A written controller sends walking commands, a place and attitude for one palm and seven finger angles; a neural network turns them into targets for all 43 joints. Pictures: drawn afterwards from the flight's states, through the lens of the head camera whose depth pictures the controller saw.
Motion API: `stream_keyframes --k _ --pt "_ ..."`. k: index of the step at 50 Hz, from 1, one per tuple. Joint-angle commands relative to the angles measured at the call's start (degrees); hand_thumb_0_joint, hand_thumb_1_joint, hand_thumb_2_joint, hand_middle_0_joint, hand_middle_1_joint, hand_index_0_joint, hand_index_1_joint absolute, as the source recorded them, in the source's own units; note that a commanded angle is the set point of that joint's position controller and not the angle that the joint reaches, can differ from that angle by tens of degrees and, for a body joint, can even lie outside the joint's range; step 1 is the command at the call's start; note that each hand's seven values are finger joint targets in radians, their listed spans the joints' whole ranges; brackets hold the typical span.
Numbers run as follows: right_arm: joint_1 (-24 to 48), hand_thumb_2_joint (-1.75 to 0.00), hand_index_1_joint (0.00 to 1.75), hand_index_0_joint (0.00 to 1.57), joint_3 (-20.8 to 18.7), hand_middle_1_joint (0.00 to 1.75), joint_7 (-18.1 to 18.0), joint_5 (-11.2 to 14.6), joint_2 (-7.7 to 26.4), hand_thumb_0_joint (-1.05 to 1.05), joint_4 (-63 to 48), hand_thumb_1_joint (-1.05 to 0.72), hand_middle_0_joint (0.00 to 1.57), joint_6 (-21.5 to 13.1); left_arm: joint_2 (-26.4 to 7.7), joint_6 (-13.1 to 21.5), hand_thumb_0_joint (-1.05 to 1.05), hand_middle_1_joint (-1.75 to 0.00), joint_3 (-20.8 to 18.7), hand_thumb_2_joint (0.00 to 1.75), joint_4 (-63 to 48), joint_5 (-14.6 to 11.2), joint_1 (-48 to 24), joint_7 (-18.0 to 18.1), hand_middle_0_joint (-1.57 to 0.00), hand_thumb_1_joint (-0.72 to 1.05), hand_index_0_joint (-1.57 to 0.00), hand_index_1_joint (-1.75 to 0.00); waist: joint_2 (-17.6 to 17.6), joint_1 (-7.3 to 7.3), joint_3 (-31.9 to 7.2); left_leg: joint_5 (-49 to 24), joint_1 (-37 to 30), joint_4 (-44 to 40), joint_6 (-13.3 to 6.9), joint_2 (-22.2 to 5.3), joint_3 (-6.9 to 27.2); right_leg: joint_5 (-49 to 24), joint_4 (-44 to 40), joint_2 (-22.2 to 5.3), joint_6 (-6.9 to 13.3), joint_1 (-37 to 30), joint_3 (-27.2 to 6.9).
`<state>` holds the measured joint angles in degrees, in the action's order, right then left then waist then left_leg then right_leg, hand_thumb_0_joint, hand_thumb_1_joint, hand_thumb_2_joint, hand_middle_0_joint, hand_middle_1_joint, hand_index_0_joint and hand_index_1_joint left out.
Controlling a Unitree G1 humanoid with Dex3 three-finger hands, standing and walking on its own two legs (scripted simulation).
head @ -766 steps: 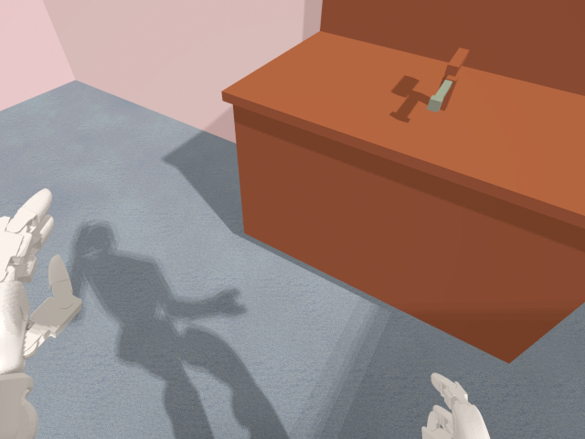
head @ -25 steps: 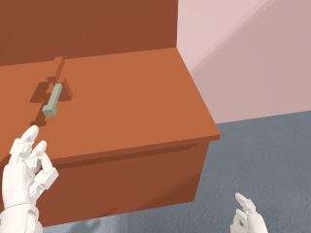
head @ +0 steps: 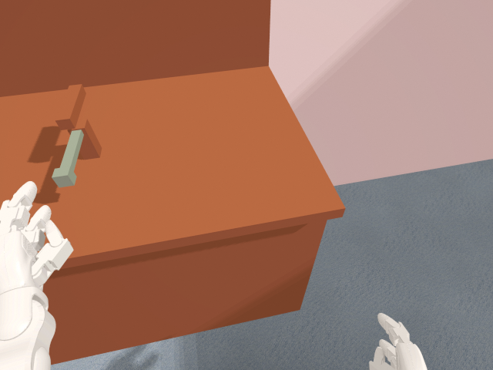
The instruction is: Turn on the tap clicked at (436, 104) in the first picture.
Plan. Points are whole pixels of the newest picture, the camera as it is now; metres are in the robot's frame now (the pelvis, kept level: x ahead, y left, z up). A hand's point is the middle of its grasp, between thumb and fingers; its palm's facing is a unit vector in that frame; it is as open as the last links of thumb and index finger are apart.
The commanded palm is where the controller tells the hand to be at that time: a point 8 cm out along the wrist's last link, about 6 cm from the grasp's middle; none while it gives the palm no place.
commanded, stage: reach beside the lever's end, fingers flat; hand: left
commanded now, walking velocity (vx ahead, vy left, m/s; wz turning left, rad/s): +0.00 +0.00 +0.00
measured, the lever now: (64, 177) +0.41 +0.39 +0.08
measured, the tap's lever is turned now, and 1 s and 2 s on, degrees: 0 0 2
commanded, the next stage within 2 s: push the lever round in 1.48 s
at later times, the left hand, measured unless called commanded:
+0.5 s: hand (59, 213) +0.31 +0.34 +0.09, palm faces +0.53 -0.84 -0.11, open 7.7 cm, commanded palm +0.27 +0.38 +0.09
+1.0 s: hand (57, 191) +0.37 +0.39 +0.07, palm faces +0.53 -0.84 -0.11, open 7.8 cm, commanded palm +0.34 +0.43 +0.07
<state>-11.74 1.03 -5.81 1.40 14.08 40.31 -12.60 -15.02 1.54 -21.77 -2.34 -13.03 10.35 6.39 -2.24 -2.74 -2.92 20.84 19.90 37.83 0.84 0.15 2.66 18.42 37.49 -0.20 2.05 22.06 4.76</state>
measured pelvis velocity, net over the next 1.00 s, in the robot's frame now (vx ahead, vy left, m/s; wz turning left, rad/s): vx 0.00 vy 0.02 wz -0.02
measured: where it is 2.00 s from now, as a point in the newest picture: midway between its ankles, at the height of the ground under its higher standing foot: outside the picture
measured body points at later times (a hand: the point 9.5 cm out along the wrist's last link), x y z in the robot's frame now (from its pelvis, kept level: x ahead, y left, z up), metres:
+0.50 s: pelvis +0.00 +0.01 +0.00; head +0.03 +0.00 +0.45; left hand +0.28 +0.38 +0.10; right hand +0.14 -0.24 -0.11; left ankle -0.01 +0.13 -0.72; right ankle +0.01 -0.10 -0.72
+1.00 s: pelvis +0.00 +0.02 -0.01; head +0.07 +0.03 +0.43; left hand +0.34 +0.43 +0.08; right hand +0.06 -0.26 -0.13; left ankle -0.01 +0.13 -0.72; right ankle +0.01 -0.10 -0.72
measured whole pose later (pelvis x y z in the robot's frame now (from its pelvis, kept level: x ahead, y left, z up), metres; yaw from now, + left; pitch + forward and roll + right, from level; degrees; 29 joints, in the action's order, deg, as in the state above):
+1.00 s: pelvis +0.00 +0.02 -0.01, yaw -1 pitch +12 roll -2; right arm -18.3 0.3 -4.5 0.8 16.5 40.8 -4.0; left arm -34.4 14.8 -37.7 50.7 -7.7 -25.1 -6.6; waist -0.5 2.8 -4.3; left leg 23.3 34.7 45.7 -0.3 -0.5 2.2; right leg 18.5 41.8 0.4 1.1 35.6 4.3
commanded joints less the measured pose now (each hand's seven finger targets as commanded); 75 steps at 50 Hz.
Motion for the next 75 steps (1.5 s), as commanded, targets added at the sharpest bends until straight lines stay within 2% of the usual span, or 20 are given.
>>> stream_keyframes --k 1,4,5,7,9,11,15,20,24,27,34,36,48,49,54,62,64,66,71,75 --pt "5.2 -0.90 0.30 0.20 -2.7 0.30 -0.7 0.4 7.3 0.00 -8.0 -0.90 0.20 -3.2 -14.8 5.2 0.00 -0.26 -6.9 0.90 -7.7 -0.2 -14.3 -1.2 -0.19 0.90 -0.19 -0.26 -0.2 0.57 -8.7 -12.7 1.1 -5.5 -1.7 1.4 -0.8 -11.2 -5.6 0.1 -0.8 -6.9 -2.3" --pt "4.9 -0.90 0.30 0.20 -2.7 0.30 -1.0 0.5 7.4 0.00 -7.6 -0.90 0.20 -3.1 -16.7 5.2 0.00 -0.25 -8.5 0.90 -4.2 0.0 -16.8 -2.0 -0.18 0.90 -0.18 -0.25 -1.7 0.27 -8.8 -12.6 1.1 -5.7 -1.7 1.5 -0.8 -10.9 -5.7 0.1 -0.7 -6.9 -2.3" --pt "4.7 -0.90 0.30 0.20 -2.6 0.30 -0.8 0.4 7.4 0.00 -8.0 -0.90 0.20 -3.1 -15.2 5.5 0.00 -0.25 -6.7 0.90 -4.3 -0.1 -18.2 -2.4 -0.18 0.90 -0.18 -0.25 -1.6 0.64 -9.5 -12.9 0.8 -5.7 -1.6 1.5 -0.7 -11.3 -5.5 0.1 -0.7 -6.8 -2.2" --pt "4.0 -0.90 0.30 0.20 -2.8 0.30 -0.8 0.3 7.8 0.00 -7.7 -0.90 0.20 -3.1 -16.4 5.8 0.00 -0.24 -7.8 0.90 -1.7 -0.2 -19.3 -2.8 -0.18 0.90 -0.18 -0.24 0.3 0.69 -9.7 -13.6 1.1 -5.6 -1.6 1.4 -0.4 -12.2 -5.1 0.3 -0.8 -6.8 -2.0" --pt "3.8 -0.90 0.30 0.20 -2.9 0.30 -0.7 0.3 7.8 0.00 -7.6 -0.90 0.20 -2.7 -17.7 6.3 0.00 -0.24 -8.7 0.90 -0.3 0.3 -20.1 -3.0 -0.18 0.90 -0.18 -0.24 -2.4 0.51 -9.9 -14.4 1.0 -5.3 -1.5 1.3 -0.6 -12.6 -4.9 0.3 -0.6 -6.4 -2.0" --pt "2.9 -0.90 0.30 0.20 -3.2 0.30 -0.6 0.2 8.2 0.00 -7.4 -0.90 0.20 -2.3 -18.9 6.6 0.00 -0.23 -10.3 0.90 3.0 -0.1 -20.5 -3.3 -0.18 0.90 -0.18 -0.23 1.2 0.75 -10.6 -14.5 1.8 -5.2 -1.6 1.2 -0.4 -13.0 -4.7 0.5 -0.8 -6.8 -2.0" --pt "2.1 -0.90 0.30 0.20 -3.2 0.30 -0.6 0.2 8.2 0.00 -7.3 -0.90 0.20 -1.7 -20.7 8.0 0.00 -0.22 -10.5 0.90 4.7 0.8 -26.6 -4.0 -0.17 0.90 -0.17 -0.22 -3.0 1.27 -11.6 -14.4 1.4 -4.9 -1.6 1.3 -0.5 -12.6 -4.3 0.5 -0.7 -5.8 -2.2" --pt "0.5 -0.90 0.30 0.20 -3.3 0.30 -0.6 0.2 8.9 0.00 -6.6 -0.90 0.20 -0.7 -21.7 9.3 0.00 -0.21 -10.1 0.90 10.7 1.2 -31.5 -5.3 -0.17 0.90 -0.17 -0.21 -1.1 2.72 -11.1 -13.7 2.7 -4.2 -1.8 1.2 -0.2 -12.2 -3.9 0.8 -0.8 -4.1 -2.1" --pt "-0.9 -0.90 0.30 0.20 -3.8 0.30 -0.6 0.1 9.1 0.00 -6.4 -0.90 0.20 0.1 -25.2 10.7 0.00 -0.20 -12.4 0.90 12.7 1.9 -33.4 -6.0 -0.17 0.90 -0.17 -0.20 -4.5 1.95 -14.4 -16.5 1.9 -3.6 -1.4 1.0 -0.1 -13.7 -3.0 0.9 -0.5 -4.9 -2.2" --pt "-2.4 -0.90 0.30 0.20 -4.1 0.30 -0.3 0.0 9.5 0.00 -6.2 -0.90 0.20 0.9 -26.2 10.9 0.00 -0.19 -13.8 0.90 17.4 1.6 -32.4 -6.5 -0.16 0.90 -0.16 -0.19 -1.3 2.03 -14.1 -17.2 3.3 -3.2 -1.5 1.0 0.0 -14.9 -2.8 1.2 -0.6 -4.9 -2.1" --pt "-4.7 -0.90 0.30 0.20 -4.2 0.30 0.0 0.0 10.1 0.00 -5.6 -0.90 0.20 2.9 -29.7 13.0 0.00 -0.17 -14.7 0.90 23.6 2.7 -39.9 -7.8 -0.16 0.90 -0.16 -0.17 -2.9 3.53 -14.0 -16.2 5.0 -2.0 -2.0 0.9 -0.3 -14.2 -2.2 1.3 -0.8 -2.5 -2.5" --pt "-5.7 -0.90 0.30 0.20 -4.5 0.30 0.2 -0.2 10.5 0.00 -5.5 -0.90 0.20 3.4 -32.8 13.9 0.00 -0.17 -17.0 0.90 26.4 2.9 -40.3 -8.3 -0.16 0.90 -0.16 -0.17 -2.0 3.29 -14.9 -16.0 6.2 -1.7 -2.0 0.9 -0.2 -14.4 -1.8 1.4 -0.7 -2.9 -2.6" --pt "-10.5 -0.90 0.30 0.20 -4.4 0.30 0.8 -0.5 12.4 0.00 -4.7 -0.90 0.20 6.8 -41.3 18.0 0.00 -0.15 -18.2 0.90 42.0 5.0 -53.7 -13.3 -0.15 0.90 -0.15 -0.15 -3.8 5.91 -17.8 -14.1 10.8 2.4 -2.8 1.1 -0.5 -13.1 0.7 1.8 -1.1 1.9 -3.3" --pt "-11.2 -0.90 0.30 0.20 -4.5 0.30 1.0 -0.6 12.6 0.00 -4.4 -0.90 0.20 7.3 -44.0 18.7 0.00 -0.15 -20.4 0.90 43.1 5.4 -53.9 -13.4 -0.15 0.90 -0.15 -0.15 -4.8 5.43 -18.4 -15.2 10.9 2.9 -2.8 0.9 -0.4 -13.7 1.0 1.8 -0.9 1.8 -3.4" --pt "-13.0 -0.90 0.30 0.20 -4.3 0.30 1.6 -0.8 13.3 0.00 -4.8 -0.90 0.20 9.5 -48.9 20.1 0.00 -0.15 -22.2 0.90 49.4 6.4 -56.7 -15.3 -0.15 0.90 -0.15 -0.15 -5.4 5.66 -19.8 -16.1 13.1 4.7 -2.8 0.8 -0.1 -13.6 2.8 2.1 -0.9 3.6 -3.3" --pt "-13.9 -0.90 0.30 0.20 -5.3 0.30 2.5 -0.7 13.1 0.00 -6.2 -0.90 0.20 11.3 -42.7 20.6 0.00 -0.15 -19.3 0.90 42.3 4.2 -51.3 -16.2 -0.15 0.90 -0.15 -0.15 -8.6 4.85 -24.6 -26.3 5.0 5.0 -1.1 -0.7 1.8 -13.5 2.9 3.0 -0.7 6.7 -2.0" --pt "-13.6 -0.90 0.30 0.20 -5.3 0.30 2.4 -0.6 12.9 0.00 -5.9 -0.90 0.20 11.4 -41.9 19.9 0.00 -0.15 -19.4 0.90 40.6 4.2 -50.7 -15.2 -0.15 0.90 -0.15 -0.15 -10.2 4.62 -22.6 -28.0 4.1 4.3 -0.4 -1.2 2.4 -12.7 2.5 3.0 -0.5 7.7 -1.8" --pt "-13.6 -0.90 0.30 0.20 -5.5 0.30 2.6 -0.7 12.7 0.00 -6.3 -0.90 0.20 11.2 -40.5 19.2 0.00 -0.15 -19.1 0.90 37.7 4.1 -48.9 -14.0 -0.15 0.90 -0.15 -0.15 -8.5 4.61 -23.4 -29.1 3.2 3.8 -0.1 -1.3 2.6 -12.9 2.4 3.1 -0.7 7.0 -1.6" --pt "-12.7 -0.90 0.30 0.20 -5.4 0.30 2.6 -0.9 12.2 0.00 -6.7 -0.90 0.20 11.0 -42.0 18.5 0.00 -0.15 -22.0 0.90 35.8 4.7 -46.1 -11.9 -0.15 0.90 -0.15 -0.15 -6.8 4.12 -20.7 -25.9 6.2 3.0 -0.4 -1.0 1.9 -12.7 2.1 3.2 -0.6 5.2 -1.9" --pt "-11.9 -0.90 0.30 0.20 -5.2 0.30 2.5 -1.0 11.5 0.00 -6.8 -0.90 0.20 10.5 -40.4 19.1 0.00 -0.15 -20.7 0.90 31.4 4.8 -45.9 -12.1 -0.15 0.90 -0.15 -0.15 -10.8 4.25 -21.6 -30.4 2.6 3.3 0.3 -1.4 1.9 -13.8 2.3 3.1 -0.4 5.6 -2.0"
